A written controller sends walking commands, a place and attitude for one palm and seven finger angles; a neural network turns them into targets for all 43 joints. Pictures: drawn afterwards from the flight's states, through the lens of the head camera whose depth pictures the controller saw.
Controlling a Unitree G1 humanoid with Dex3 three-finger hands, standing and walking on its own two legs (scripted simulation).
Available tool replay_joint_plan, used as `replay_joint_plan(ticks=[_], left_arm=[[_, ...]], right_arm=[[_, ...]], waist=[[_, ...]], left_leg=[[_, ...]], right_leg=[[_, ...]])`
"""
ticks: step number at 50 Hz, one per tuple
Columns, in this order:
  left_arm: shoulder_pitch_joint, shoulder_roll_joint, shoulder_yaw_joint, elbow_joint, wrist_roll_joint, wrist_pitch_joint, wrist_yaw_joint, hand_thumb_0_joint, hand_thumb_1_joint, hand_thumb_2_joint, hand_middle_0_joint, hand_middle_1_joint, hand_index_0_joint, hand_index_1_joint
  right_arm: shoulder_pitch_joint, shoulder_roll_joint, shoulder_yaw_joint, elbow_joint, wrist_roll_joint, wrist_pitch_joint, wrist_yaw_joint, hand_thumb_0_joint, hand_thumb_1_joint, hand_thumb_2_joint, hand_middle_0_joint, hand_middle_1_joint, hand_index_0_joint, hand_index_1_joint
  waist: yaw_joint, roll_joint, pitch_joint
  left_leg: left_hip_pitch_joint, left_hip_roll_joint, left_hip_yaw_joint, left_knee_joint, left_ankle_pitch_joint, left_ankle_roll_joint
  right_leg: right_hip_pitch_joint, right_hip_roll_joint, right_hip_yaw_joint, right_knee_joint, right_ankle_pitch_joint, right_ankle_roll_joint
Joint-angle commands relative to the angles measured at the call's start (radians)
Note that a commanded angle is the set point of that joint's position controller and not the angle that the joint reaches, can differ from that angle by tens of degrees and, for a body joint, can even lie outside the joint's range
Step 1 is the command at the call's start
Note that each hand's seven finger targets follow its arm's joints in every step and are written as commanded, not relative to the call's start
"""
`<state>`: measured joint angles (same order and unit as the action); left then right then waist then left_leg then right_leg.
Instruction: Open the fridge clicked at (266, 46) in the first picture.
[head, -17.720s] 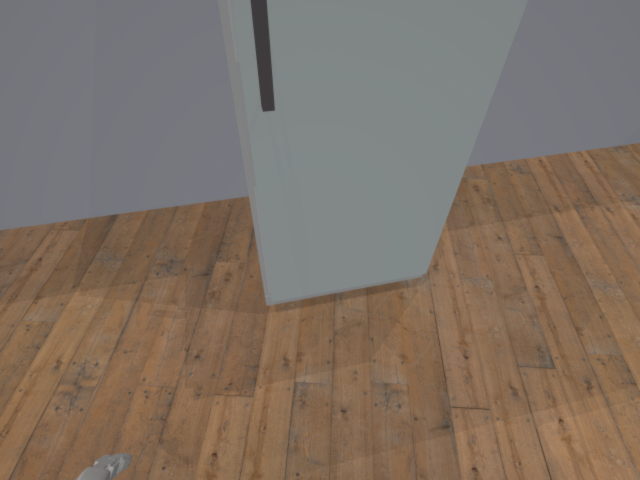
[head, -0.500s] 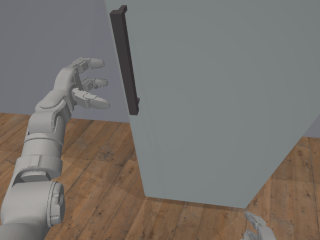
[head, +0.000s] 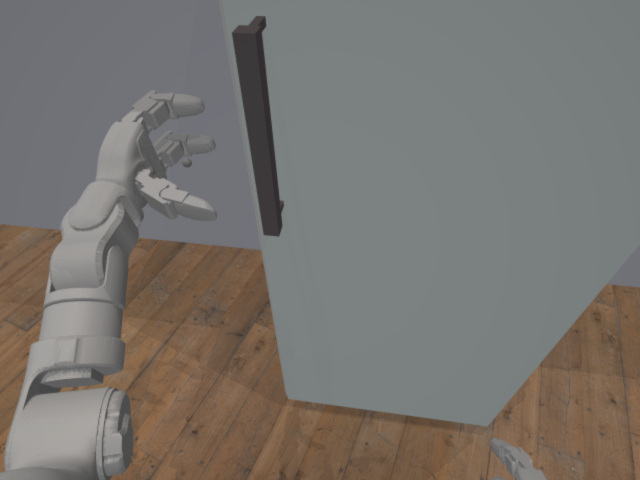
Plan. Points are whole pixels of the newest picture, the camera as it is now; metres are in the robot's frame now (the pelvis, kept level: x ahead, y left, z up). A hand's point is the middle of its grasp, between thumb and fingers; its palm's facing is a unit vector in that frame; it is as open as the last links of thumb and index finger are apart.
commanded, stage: move the hooked fingers beside the handle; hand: left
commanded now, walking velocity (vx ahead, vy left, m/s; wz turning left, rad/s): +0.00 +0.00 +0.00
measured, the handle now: (266, 141) +0.47 +0.10 +0.22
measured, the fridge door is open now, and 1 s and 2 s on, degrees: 0 0 0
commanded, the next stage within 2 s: feel for the door with the fingertips in 0.62 s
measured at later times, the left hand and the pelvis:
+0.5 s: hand (191, 173) +0.41 +0.19 +0.20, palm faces +0.00 -1.00 -0.01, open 14.0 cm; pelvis -0.01 +0.01 +0.00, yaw +0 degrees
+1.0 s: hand (223, 159) +0.41 +0.14 +0.23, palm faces -0.07 -1.00 +0.01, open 14.0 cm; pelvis +0.00 +0.00 +0.00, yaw +0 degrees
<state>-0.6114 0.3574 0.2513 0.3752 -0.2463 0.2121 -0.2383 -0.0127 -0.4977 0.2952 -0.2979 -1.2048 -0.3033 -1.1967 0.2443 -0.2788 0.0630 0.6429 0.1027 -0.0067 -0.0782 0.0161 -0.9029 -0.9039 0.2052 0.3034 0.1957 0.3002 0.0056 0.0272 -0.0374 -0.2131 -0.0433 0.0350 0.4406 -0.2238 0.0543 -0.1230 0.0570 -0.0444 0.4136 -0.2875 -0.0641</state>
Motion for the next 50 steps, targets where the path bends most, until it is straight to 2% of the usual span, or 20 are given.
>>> replay_joint_plan(ticks=[1,3,5,8,11,14,18,19,21,24,25,27,30,34,36,38,42,45,47,50], left_arm=[[-0.462,0.194,0.011,0.001,0.006,0.06,0.021,0.0,-0.5,0.3,-0.3,-1.2,-0.3,-1.2],[-0.466,0.19,-0.006,0.047,0.01,0.092,0.015,0.0,-0.5,0.3,-0.3,-1.2,-0.3,-1.2],[-0.496,0.171,-0.025,-0.025,0.003,0.066,0.009,0.0,-0.5,0.3,-0.3,-1.2,-0.3,-1.2],[-0.64,0.221,0.008,-0.213,-0.015,-0.033,0.01,0.0,-0.5,0.3,-0.3,-1.2,-0.3,-1.2],[-0.689,0.22,0.017,-0.318,-0.022,-0.112,0.027,0.0,-0.5,0.3,-0.3,-1.2,-0.3,-1.2],[-0.571,0.236,0.049,-0.157,-0.01,-0.076,0.048,0.0,-0.5,0.3,-0.3,-1.2,-0.3,-1.2],[-0.422,0.205,0.039,0.109,0.02,0.066,0.063,0.0,-0.5,0.3,-0.3,-1.2,-0.3,-1.2],[-0.397,0.241,0.066,0.143,0.028,0.082,0.064,0.0,-0.5,0.3,-0.3,-1.2,-0.3,-1.2],[-0.461,0.229,0.041,0.092,0.028,0.079,0.056,0.0,-0.5,0.3,-0.3,-1.2,-0.3,-1.2],[-0.568,0.2,0.005,-0.152,0.009,-0.025,0.04,0.0,-0.5,0.3,-0.3,-1.2,-0.3,-1.2],[-0.641,0.244,0.03,-0.262,0.003,-0.069,0.039,0.0,-0.5,0.3,-0.3,-1.2,-0.3,-1.2],[-0.713,0.231,0.019,-0.383,-0.007,-0.134,0.034,0.0,-0.5,0.3,-0.3,-1.2,-0.3,-1.2],[-0.634,0.205,0.014,-0.295,-0.015,-0.117,0.036,0.0,-0.5,0.3,-0.3,-1.2,-0.3,-1.2],[-0.434,0.134,-0.017,0.075,0.006,0.057,0.05,0.0,-0.5,0.3,-0.3,-1.2,-0.3,-1.2],[-0.445,0.139,-0.019,0.181,0.015,0.12,0.062,0.0,-0.5,0.3,-0.3,-1.2,-0.3,-1.2],[-0.526,0.148,-0.017,0.117,0.023,0.11,0.077,0.0,-0.5,0.3,-0.3,-1.2,-0.3,-1.2],[-0.708,0.178,0.001,-0.199,0.011,-0.064,0.096,0.0,-0.5,0.3,-0.3,-1.2,-0.3,-1.2],[-0.688,0.211,0.035,-0.282,0.004,-0.157,0.095,0.0,-0.5,0.3,-0.3,-1.2,-0.3,-1.2],[-0.618,0.185,0.026,-0.197,0.011,-0.139,0.091,0.0,-0.5,0.3,-0.3,-1.2,-0.3,-1.2],[-0.511,0.112,-0.033,-0.061,0.03,-0.035,0.094,0.0,-0.5,0.3,-0.3,-1.2,-0.3,-1.2]], right_arm=[[-0.109,-0.123,-0.047,-0.134,0.003,-0.037,-0.013,0.0,-0.9,-0.9,0.2,0.3,0.2,0.3],[-0.102,-0.129,-0.048,-0.138,0.006,-0.027,-0.013,0.0,-0.9,-0.9,0.2,0.3,0.2,0.3],[-0.109,-0.126,-0.052,-0.163,0.004,-0.029,-0.008,0.0,-0.9,-0.9,0.2,0.3,0.2,0.3],[-0.12,-0.118,-0.052,-0.181,-0.004,-0.045,-0.01,0.0,-0.9,-0.9,0.2,0.3,0.2,0.3],[-0.134,-0.108,-0.043,-0.18,-0.013,-0.064,-0.009,0.0,-0.9,-0.9,0.2,0.3,0.2,0.3],[-0.114,-0.116,-0.044,-0.144,-0.015,-0.056,-0.007,0.0,-0.9,-0.9,0.2,0.3,0.2,0.3],[-0.101,-0.121,-0.04,-0.134,-0.006,-0.018,-0.008,0.0,-0.9,-0.9,0.2,0.3,0.2,0.3],[-0.09,-0.131,-0.046,-0.136,-0.005,-0.009,-0.007,0.0,-0.9,-0.9,0.2,0.3,0.2,0.3],[-0.095,-0.128,-0.046,-0.158,-0.003,-0.005,-0.007,0.0,-0.9,-0.9,0.2,0.3,0.2,0.3],[-0.117,-0.113,-0.053,-0.197,-0.005,-0.025,-0.007,0.0,-0.9,-0.9,0.2,0.3,0.2,0.3],[-0.122,-0.115,-0.052,-0.201,-0.009,-0.037,-0.008,0.0,-0.9,-0.9,0.2,0.3,0.2,0.3],[-0.126,-0.108,-0.049,-0.195,-0.015,-0.059,-0.01,0.0,-0.9,-0.9,0.2,0.3,0.2,0.3],[-0.114,-0.113,-0.05,-0.152,-0.016,-0.071,-0.012,0.0,-0.9,-0.9,0.2,0.3,0.2,0.3],[-0.096,-0.126,-0.05,-0.107,-0.005,-0.041,-0.009,0.0,-0.9,-0.9,0.2,0.3,0.2,0.3],[-0.084,-0.134,-0.047,-0.111,-0.001,-0.025,-0.009,0.0,-0.9,-0.9,0.2,0.3,0.2,0.3],[-0.09,-0.129,-0.05,-0.131,-0.003,-0.024,-0.006,0.0,-0.9,-0.9,0.2,0.3,0.2,0.3],[-0.108,-0.107,-0.052,-0.173,-0.019,-0.048,-0.004,0.0,-0.9,-0.9,0.2,0.3,0.2,0.3],[-0.106,-0.104,-0.05,-0.167,-0.027,-0.063,-0.003,0.0,-0.9,-0.9,0.2,0.3,0.2,0.3],[-0.1,-0.1,-0.048,-0.148,-0.024,-0.063,-0.001,0.0,-0.9,-0.9,0.2,0.3,0.2,0.3],[-0.107,-0.104,-0.046,-0.136,-0.011,-0.041,0.004,0.0,-0.9,-0.9,0.2,0.3,0.2,0.3]], waist=[[-0.028,-0.014,-0.151],[-0.034,-0.011,-0.152],[-0.03,-0.001,-0.234],[-0.033,0.002,-0.372],[-0.031,0.043,-0.43],[-0.015,-0.02,-0.323],[-0.006,-0.078,-0.141],[0.003,-0.092,-0.144],[-0.009,-0.079,-0.169],[-0.018,-0.011,-0.31],[-0.019,0.04,-0.378],[-0.033,0.075,-0.458],[-0.038,0.053,-0.387],[-0.022,-0.05,-0.121],[-0.025,-0.094,-0.067],[-0.023,-0.071,-0.129],[-0.026,-0.018,-0.386],[-0.02,-0.009,-0.462],[-0.017,-0.019,-0.4],[-0.015,0.019,-0.248]], left_leg=[[0.152,0.033,-0.077,-0.008,0.199,0.009],[0.137,0.034,-0.081,-0.007,0.182,0.006],[0.174,0.03,-0.086,0.006,0.233,0.009],[0.273,0.035,-0.106,0.014,0.306,0.007],[0.353,0.044,-0.119,0.014,0.361,0.002],[0.283,0.049,-0.107,-0.003,0.318,0.0],[0.114,0.041,-0.083,-0.031,0.191,0.0],[0.101,0.042,-0.076,-0.03,0.184,0.001],[0.109,0.039,-0.079,-0.028,0.196,0.004],[0.233,0.045,-0.094,-0.005,0.292,0.007],[0.29,0.045,-0.104,-0.001,0.328,0.006],[0.39,0.052,-0.122,0.01,0.4,-0.002],[0.381,0.059,-0.124,0.008,0.394,-0.009],[0.16,0.048,-0.099,-0.039,0.165,-0.005],[0.088,0.044,-0.098,-0.048,0.094,-0.003],[0.11,0.042,-0.097,-0.04,0.116,0.002],[0.274,0.041,-0.104,-0.009,0.285,0.006],[0.325,0.044,-0.1,0.004,0.367,0.007],[0.291,0.044,-0.087,0.005,0.355,0.006],[0.206,0.041,-0.071,-0.009,0.282,0.004]], right_leg=[[-0.14,-0.047,0.048,-0.062,0.298,0.04],[-0.151,-0.052,0.047,-0.061,0.276,0.039],[-0.116,-0.053,0.049,-0.045,0.321,0.034],[-0.076,-0.045,0.049,-0.031,0.361,0.025],[-0.078,-0.038,0.047,-0.025,0.361,0.021],[-0.093,-0.034,0.038,-0.042,0.326,0.023],[-0.114,-0.046,0.039,-0.064,0.27,0.033],[-0.102,-0.052,0.041,-0.067,0.272,0.035],[-0.091,-0.053,0.045,-0.063,0.289,0.032],[-0.068,-0.045,0.048,-0.045,0.34,0.025],[-0.058,-0.043,0.054,-0.044,0.356,0.021],[-0.067,-0.036,0.049,-0.032,0.372,0.019],[-0.11,-0.028,0.037,-0.043,0.343,0.021],[-0.164,-0.036,0.029,-0.081,0.203,0.028],[-0.181,-0.045,0.03,-0.086,0.152,0.033],[-0.161,-0.049,0.04,-0.081,0.166,0.029],[-0.061,-0.041,0.054,-0.046,0.311,0.022],[-0.016,-0.037,0.061,-0.031,0.39,0.027],[-0.026,-0.035,0.054,-0.03,0.398,0.03],[-0.075,-0.042,0.047,-0.049,0.356,0.031]])
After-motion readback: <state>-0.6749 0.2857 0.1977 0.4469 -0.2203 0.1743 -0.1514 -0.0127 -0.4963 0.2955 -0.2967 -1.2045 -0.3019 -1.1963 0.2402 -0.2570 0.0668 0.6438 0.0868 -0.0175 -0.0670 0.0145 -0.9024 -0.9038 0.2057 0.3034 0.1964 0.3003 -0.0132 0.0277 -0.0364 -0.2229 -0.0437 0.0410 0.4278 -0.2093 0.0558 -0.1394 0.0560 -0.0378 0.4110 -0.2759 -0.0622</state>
